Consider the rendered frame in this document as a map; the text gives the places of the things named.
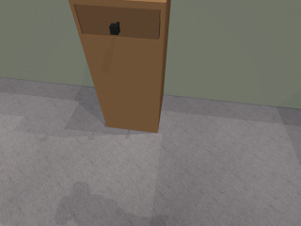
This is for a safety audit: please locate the cabinet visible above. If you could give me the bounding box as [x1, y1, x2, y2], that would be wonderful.
[68, 0, 171, 134]

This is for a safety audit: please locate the handle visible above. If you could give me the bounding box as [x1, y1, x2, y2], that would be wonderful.
[109, 22, 120, 35]

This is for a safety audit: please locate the drawer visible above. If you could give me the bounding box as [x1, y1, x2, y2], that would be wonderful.
[75, 4, 161, 40]

